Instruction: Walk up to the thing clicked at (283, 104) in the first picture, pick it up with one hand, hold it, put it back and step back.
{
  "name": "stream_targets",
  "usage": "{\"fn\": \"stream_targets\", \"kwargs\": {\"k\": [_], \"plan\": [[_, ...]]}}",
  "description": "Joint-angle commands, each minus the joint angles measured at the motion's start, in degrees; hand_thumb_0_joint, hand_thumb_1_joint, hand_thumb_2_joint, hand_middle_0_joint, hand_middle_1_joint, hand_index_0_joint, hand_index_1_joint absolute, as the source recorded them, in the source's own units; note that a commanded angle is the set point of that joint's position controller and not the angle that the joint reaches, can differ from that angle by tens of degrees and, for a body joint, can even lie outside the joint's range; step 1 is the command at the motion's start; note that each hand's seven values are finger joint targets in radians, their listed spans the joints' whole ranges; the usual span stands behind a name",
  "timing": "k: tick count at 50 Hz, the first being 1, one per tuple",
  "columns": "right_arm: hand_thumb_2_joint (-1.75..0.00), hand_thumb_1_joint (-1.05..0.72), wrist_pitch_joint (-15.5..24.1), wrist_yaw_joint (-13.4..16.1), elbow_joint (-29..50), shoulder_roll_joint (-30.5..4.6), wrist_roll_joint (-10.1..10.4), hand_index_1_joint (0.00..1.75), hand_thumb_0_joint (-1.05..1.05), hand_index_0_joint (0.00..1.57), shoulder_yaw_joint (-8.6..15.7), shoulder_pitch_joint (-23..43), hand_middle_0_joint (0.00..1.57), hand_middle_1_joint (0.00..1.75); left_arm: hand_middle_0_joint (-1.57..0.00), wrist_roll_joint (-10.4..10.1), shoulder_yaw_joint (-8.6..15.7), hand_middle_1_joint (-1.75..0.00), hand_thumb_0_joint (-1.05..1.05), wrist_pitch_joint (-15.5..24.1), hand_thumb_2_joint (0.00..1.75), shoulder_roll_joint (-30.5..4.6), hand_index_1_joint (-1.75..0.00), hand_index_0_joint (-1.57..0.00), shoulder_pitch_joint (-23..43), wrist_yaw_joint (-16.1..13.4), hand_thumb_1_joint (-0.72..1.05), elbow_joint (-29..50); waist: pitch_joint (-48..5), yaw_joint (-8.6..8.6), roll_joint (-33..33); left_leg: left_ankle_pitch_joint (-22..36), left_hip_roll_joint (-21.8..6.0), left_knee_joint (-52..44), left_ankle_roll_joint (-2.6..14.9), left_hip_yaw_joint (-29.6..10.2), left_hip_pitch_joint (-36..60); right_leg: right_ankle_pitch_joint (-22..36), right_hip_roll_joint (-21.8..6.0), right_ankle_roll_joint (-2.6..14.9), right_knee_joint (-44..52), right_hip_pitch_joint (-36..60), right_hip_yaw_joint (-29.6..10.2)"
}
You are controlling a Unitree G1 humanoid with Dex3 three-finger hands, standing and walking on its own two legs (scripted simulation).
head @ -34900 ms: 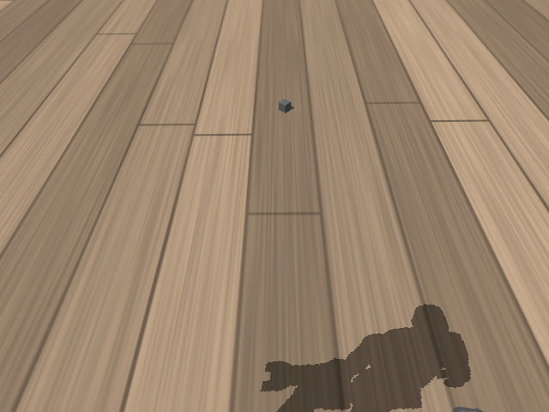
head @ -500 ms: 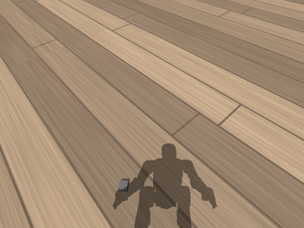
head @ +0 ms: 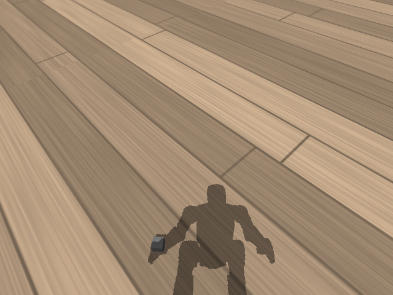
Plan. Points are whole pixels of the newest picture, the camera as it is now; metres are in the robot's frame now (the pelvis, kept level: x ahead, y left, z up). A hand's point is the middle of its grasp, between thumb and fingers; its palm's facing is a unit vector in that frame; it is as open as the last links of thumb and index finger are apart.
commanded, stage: stand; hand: left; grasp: from above
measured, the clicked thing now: (158, 244) +0.45 +0.24 -0.75
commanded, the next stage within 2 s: step back in 0.76 s
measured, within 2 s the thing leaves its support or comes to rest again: neither
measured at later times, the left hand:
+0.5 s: hand out of the picture +0.08 +0.25 -0.15, palm faces +0.01 -0.94 -0.34, open 7.4 cm
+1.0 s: hand out of the picture +0.09 +0.28 -0.17, palm faces -0.02 -0.93 -0.38, open 7.4 cm
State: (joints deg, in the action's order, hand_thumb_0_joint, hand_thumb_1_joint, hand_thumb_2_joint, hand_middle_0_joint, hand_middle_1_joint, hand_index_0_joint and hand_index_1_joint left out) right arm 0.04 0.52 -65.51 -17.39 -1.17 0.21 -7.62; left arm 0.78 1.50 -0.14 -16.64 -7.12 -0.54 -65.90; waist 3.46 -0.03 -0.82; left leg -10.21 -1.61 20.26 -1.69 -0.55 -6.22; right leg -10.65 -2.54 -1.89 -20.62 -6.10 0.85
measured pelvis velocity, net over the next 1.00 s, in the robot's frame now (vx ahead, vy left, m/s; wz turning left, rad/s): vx -0.03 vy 0.02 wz -0.01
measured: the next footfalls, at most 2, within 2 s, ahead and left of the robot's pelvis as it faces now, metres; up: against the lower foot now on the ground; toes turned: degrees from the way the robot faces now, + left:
right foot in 1.48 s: -0.11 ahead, -0.09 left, +0.00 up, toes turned -3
left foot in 1.84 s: -0.18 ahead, +0.15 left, +0.00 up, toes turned -5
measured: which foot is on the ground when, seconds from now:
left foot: down 0.00-1.00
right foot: down 0.00-1.00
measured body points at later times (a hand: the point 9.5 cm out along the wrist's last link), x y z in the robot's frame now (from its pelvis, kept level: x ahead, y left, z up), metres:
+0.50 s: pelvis +0.01 +0.00 +0.00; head +0.01 -0.01 +0.45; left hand +0.08 +0.30 -0.13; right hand +0.08 -0.30 -0.14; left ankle +0.01 +0.14 -0.75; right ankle +0.01 -0.14 -0.75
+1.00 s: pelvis -0.03 +0.02 -0.02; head +0.03 +0.02 +0.43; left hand +0.09 +0.33 -0.14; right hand +0.05 -0.31 -0.14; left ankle -0.02 +0.13 -0.74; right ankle +0.01 -0.14 -0.75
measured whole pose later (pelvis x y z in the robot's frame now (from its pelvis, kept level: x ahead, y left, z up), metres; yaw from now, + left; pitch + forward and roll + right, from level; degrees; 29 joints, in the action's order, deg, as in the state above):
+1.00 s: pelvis -0.03 +0.02 -0.02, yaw -1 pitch -1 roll +0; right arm -2.5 -0.9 -58.7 -23.0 -0.2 2.8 -4.9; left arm 0.7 3.6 -2.2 -21.4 -3.5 -0.4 -57.3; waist 9.1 -0.8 -0.1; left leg -20.7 0.8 39.2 1.4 -0.2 -16.8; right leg -13.2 -3.2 -2.1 -31.1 -16.6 -0.5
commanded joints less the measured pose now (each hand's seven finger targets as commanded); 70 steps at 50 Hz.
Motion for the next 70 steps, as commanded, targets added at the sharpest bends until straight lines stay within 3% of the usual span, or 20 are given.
{"fn": "stream_targets", "kwargs": {"k": [1, 12, 17, 32, 37, 38, 42, 45, 47, 48, 49, 50, 51, 52, 54, 56, 59, 62, 66, 70], "plan": [[-0.9, -0.9, 1.2, 0.7, 3.1, -11.4, 0.2, 0.3, 0.0, 0.2, 2.6, 2.0, 0.2, 0.3, -0.2, 0.3, 2.0, -0.3, 0.0, 1.3, 0.9, -11.8, -0.3, -0.2, 1.4, -0.8, 0.9, 3.1, -1.7, 0.31, 0.9, 2.3, -4.8, -3.9, 2.54, -4.0, -0.9, 2.5, -4.2, 1.95, 4.5, -1.2, -3.8], [-0.9, -0.9, 1.4, 0.6, 3.3, -12.4, 0.2, 0.3, 0.0, 0.2, 2.7, 2.8, 0.2, 0.3, -0.2, 0.1, 2.0, -0.3, 0.0, 1.6, 0.9, -12.6, -0.3, -0.2, 2.1, -0.7, 0.9, 3.7, -4.6, 0.08, 0.6, 8.3, -5.3, -2.9, 2.45, -3.5, 1.4, 8.9, -4.8, 2.1, 3.7, 0.4, -3.9], [-0.9, -0.9, 1.2, 0.5, 3.2, -12.5, 0.1, 0.3, 0.0, 0.2, 2.5, 3.0, 0.2, 0.3, -0.2, 0.1, 2.0, -0.3, 0.0, 1.3, 0.9, -12.9, -0.3, -0.2, 2.4, -0.5, 0.9, 3.6, -2.2, 0.17, 0.6, 2.4, -5.2, -4.4, 2.26, -3.8, -0.7, 3.1, -4.4, 2.09, 4.5, -0.9, -3.8], [-0.9, -0.9, 1.4, 0.3, 3.8, -13.8, 0.3, 0.3, 0.0, 0.2, 2.7, 3.2, 0.2, 0.3, -0.2, 0.0, 2.0, -0.3, 0.0, 1.7, 0.9, -14.2, -0.3, -0.2, 3.1, -0.4, 0.9, 4.6, -4.6, -0.09, 0.8, 8.4, -5.8, -3.4, 2.41, -3.5, 1.1, 9.5, -5.1, 2.32, 3.7, 0.9, -4.2], [-0.9, -0.9, 1.2, 0.2, 3.5, -13.4, 0.2, 0.3, 0.0, 0.2, 2.5, 3.4, 0.2, 0.3, -0.2, -0.1, 1.9, -0.3, 0.0, 1.6, 0.9, -14.2, -0.3, -0.2, 3.5, -0.2, 0.9, 4.5, -2.4, 0.02, 1.0, 4.7, -5.5, -4.4, 2.0, -3.6, 0.0, 4.2, -4.7, 2.37, 4.7, -0.9, -4.2], [-0.9, -0.9, 0.1, -0.1, 4.5, -16.5, 0.7, 0.3, 0.0, 0.2, 3.6, 5.3, 0.2, 0.3, -0.2, -1.2, 4.2, -0.3, 0.0, 1.1, 0.9, -18.7, -0.3, -0.2, 3.2, -0.5, 0.9, 5.7, 3.0, 0.26, 1.7, 11.9, -4.6, 1.7, 3.3, -4.1, -4.1, 14.7, -4.3, 3.03, 0.5, -5.5, -5.2], [-0.9, -0.9, -0.9, -0.4, 6.8, -14.8, 1.4, 0.3, 0.0, 0.2, 3.8, 2.6, 0.2, 0.3, -0.2, -1.1, 4.9, -0.3, 0.0, 0.7, 0.9, -19.3, -0.3, -0.2, 2.8, -0.9, 0.9, 8.8, -4.7, -0.74, 5.0, 10.6, -1.5, 11.5, 3.33, -0.5, -3.4, 21.2, -7.6, 7.21, -0.6, -3.9, -8.1], [-0.9, -0.9, -1.9, -0.6, 8.0, -14.2, 1.2, 0.3, 0.0, 0.2, 4.4, 0.4, 0.2, 0.3, -0.2, -0.3, 5.5, -0.3, 0.0, 0.1, 0.9, -20.7, -0.3, -0.2, 5.5, -1.1, 0.9, 12.2, -7.3, -0.89, 9.5, -6.5, 2.8, 21.0, 2.76, 1.6, -4.5, 19.9, -13.9, 12.99, 0.4, -6.6, -13.6], [-0.9, -0.9, -2.5, -1.0, 8.7, -14.0, 0.9, 0.3, 0.0, 0.2, 4.8, -2.5, 0.2, 0.3, -0.2, 0.5, 5.6, -0.3, 0.0, -0.4, 0.9, -21.0, -0.3, -0.2, 8.2, -1.0, 0.9, 14.6, -7.9, -1.69, 12.8, -16.2, 3.4, 25.8, 3.75, 0.4, -4.3, 18.1, -15.8, 14.58, -1.5, -10.4, -13.5], [-0.9, -0.9, -2.5, -1.1, 9.0, -13.6, 1.0, 0.3, 0.0, 0.2, 4.9, -3.6, 0.2, 0.3, -0.2, 0.7, 5.6, -0.3, 0.0, -0.7, 0.9, -20.7, -0.3, -0.2, 9.2, -0.9, 0.9, 15.2, -7.4, -2.35, 13.2, -15.7, 2.6, 23.6, 4.09, -0.3, -4.4, 16.2, -14.8, 13.72, -2.9, -11.2, -12.0], [-0.9, -0.9, -2.3, -1.2, 9.2, -14.1, 1.0, 0.3, 0.0, 0.2, 5.3, -4.6, 0.2, 0.3, -0.2, 0.5, 5.4, -0.3, 0.0, -1.0, 0.9, -20.2, -0.3, -0.2, 9.9, -0.9, 0.9, 16.0, -7.5, -2.98, 12.3, -8.7, 1.7, 19.9, 4.33, -0.8, -3.8, 15.4, -12.9, 11.84, -5.8, -11.3, -9.9], [-0.9, -0.9, -1.9, -1.0, 9.6, -15.2, 0.8, 0.3, 0.0, 0.2, 5.5, -4.3, 0.2, 0.3, -0.2, 0.2, 4.9, -0.3, 0.0, -1.3, 0.9, -18.8, -0.3, -0.2, 9.5, -0.9, 0.9, 16.4, -6.7, -2.79, 8.1, 5.7, -1.3, 13.2, 5.02, -2.9, -5.1, 12.6, -8.4, 8.91, -11.6, -10.5, -6.6], [-0.9, -0.9, -1.5, -0.8, 10.6, -18.3, 0.2, 0.3, 0.0, 0.2, 5.9, -1.9, 0.2, 0.3, -0.2, -0.4, 4.2, -0.3, 0.0, -1.7, 0.9, -16.0, -0.3, -0.2, 8.3, -1.1, 0.9, 17.0, -5.4, -1.97, -1.7, 17.3, -8.8, 3.9, 7.56, -11.3, -6.1, 4.0, -0.3, 5.11, -20.3, -13.1, -2.8], [-0.9, -0.9, -1.0, -0.5, 11.1, -21.5, -0.3, 0.3, 0.0, 0.2, 6.8, -2.2, 0.2, 0.3, -0.2, -0.4, 3.8, -0.3, 0.0, -2.1, 0.9, -13.9, -0.3, -0.2, 7.8, -1.4, 0.9, 17.5, -4.2, -2.14, -9.6, 29.0, -15.0, 0.1, 9.63, -20.9, -0.5, -18.1, 8.1, 3.79, -28.4, -21.3, -3.9], [-0.9, -0.9, -0.4, 0.2, 12.6, -22.1, -0.9, 0.3, 0.0, 0.2, 7.1, -2.0, 0.2, 0.3, -0.2, -0.3, 3.9, -0.3, 0.0, -2.9, 0.9, -13.9, -0.3, -0.2, 3.2, -2.1, 0.9, 16.7, -6.1, -1.39, -8.2, 36.7, -18.2, 2.2, 12.11, -21.3, 0.2, -25.7, 8.4, 3.83, -39.4, -22.5, -10.3], [-0.9, -0.9, -0.4, 0.9, 14.2, -20.6, -0.9, 0.3, 0.0, 0.2, 7.0, 1.0, 0.2, 0.3, -0.2, -0.4, 4.1, -0.3, 0.0, -2.9, 0.9, -15.0, -0.3, -0.2, 3.6, -2.3, 0.9, 16.5, -6.3, -1.02, -9.3, 34.5, -15.7, 3.4, 11.67, -17.5, -0.5, -22.4, 7.8, 4.03, -44.5, -22.4, -13.2], [-0.9, -0.9, -0.1, 1.5, 16.6, -17.2, -0.8, 0.3, 0.0, 0.2, 6.2, 3.9, 0.2, 0.3, -0.2, -0.6, 4.3, -0.3, 0.0, -3.1, 0.9, -15.1, -0.3, -0.2, -1.7, -1.8, 0.9, 16.6, -7.7, 1.73, -7.5, 31.7, -11.3, 6.2, 11.78, -10.1, 3.2, -16.2, 8.1, 3.09, -48.2, -24.0, -11.8], [-0.9, -0.9, -0.1, 1.8, 16.8, -16.2, -0.1, 0.3, 0.0, 0.2, 6.5, -0.7, 0.2, 0.3, -0.2, 0.1, 4.9, -0.3, 0.0, -2.6, 0.9, -15.3, -0.3, -0.2, -0.4, -1.5, 0.9, 18.3, -8.0, -0.72, -5.3, 30.0, -11.6, 7.1, 12.04, -10.6, 7.7, -16.0, 7.3, 1.26, -43.4, -24.2, -10.8], [-0.9, -0.9, -0.4, 1.8, 17.7, -17.5, -0.2, 0.3, 0.0, 0.2, 6.9, -3.0, 0.2, 0.3, -0.2, 0.0, 5.2, -0.3, 0.0, -2.1, 0.9, -15.4, -0.3, -0.2, 0.3, -1.3, 0.9, 20.3, -7.1, -2.75, -5.4, 27.8, -13.9, 7.8, 15.0, -11.5, 8.1, -18.3, 5.7, 0.32, -34.2, -22.1, -8.8], [-0.9, -0.9, -0.8, 1.4, 19.1, -18.7, -0.2, 0.3, 0.0, 0.2, 7.0, -0.3, 0.2, 0.3, -0.2, 0.3, 5.5, -0.3, 0.0, -1.5, 0.9, -14.7, -0.3, -0.2, -3.4, -0.8, 0.9, 19.6, -8.9, -1.43, -8.0, 20.6, -14.2, 9.1, 14.04, -11.2, 4.7, -15.5, 3.3, 1.46, -19.6, -14.6, -4.6]]}}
